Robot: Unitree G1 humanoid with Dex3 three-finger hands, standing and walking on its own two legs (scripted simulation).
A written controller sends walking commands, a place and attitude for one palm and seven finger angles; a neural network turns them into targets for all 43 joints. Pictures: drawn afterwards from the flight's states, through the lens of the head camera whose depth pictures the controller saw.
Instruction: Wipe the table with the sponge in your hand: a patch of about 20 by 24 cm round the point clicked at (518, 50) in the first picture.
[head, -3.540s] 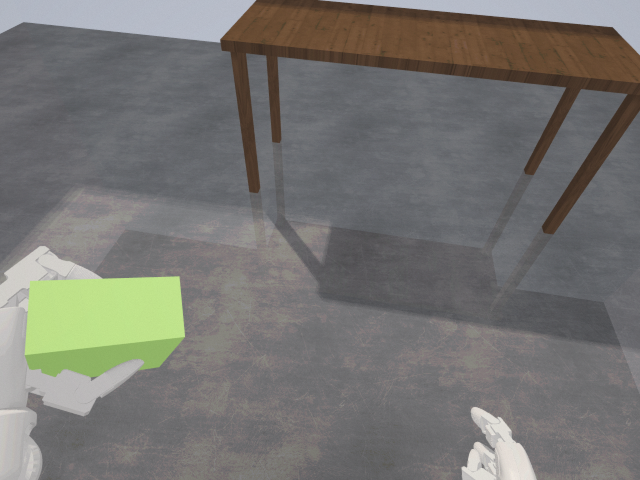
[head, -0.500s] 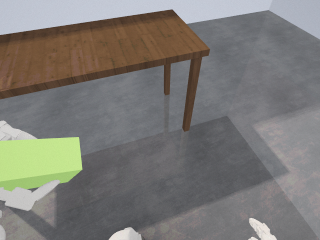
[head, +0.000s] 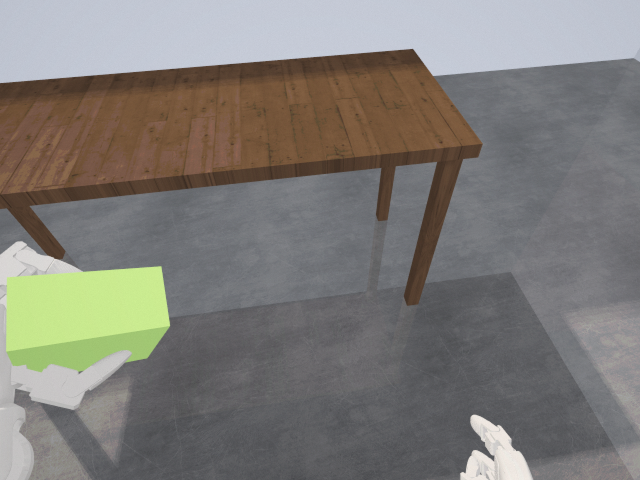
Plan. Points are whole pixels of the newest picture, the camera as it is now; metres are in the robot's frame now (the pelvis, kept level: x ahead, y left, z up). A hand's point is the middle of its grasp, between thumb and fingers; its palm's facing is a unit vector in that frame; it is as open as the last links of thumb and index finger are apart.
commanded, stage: turn to face it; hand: left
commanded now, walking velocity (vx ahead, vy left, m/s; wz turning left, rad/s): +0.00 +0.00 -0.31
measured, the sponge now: (111, 322) +0.22 +0.23 +0.15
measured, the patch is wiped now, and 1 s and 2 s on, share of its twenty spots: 0.00 0.00 0.00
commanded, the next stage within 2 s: take the last steps up to it in 0.30 s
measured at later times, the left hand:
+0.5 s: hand (152, 268) +0.27 +0.20 +0.17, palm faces +0.30 -0.86 -0.41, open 10.2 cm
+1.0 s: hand (172, 262) +0.28 +0.19 +0.17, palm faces +0.30 -0.87 -0.40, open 10.2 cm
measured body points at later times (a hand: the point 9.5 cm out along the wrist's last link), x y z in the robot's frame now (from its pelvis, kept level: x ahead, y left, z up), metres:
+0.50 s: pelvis +0.02 -0.01 +0.01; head +0.04 -0.01 +0.46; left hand +0.24 +0.25 +0.20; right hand +0.16 -0.25 -0.07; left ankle +0.05 +0.09 -0.73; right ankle +0.01 -0.13 -0.71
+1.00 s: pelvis +0.04 -0.02 +0.01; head +0.06 -0.02 +0.46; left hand +0.25 +0.23 +0.19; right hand +0.15 -0.31 -0.08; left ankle +0.08 +0.10 -0.73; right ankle +0.01 -0.13 -0.73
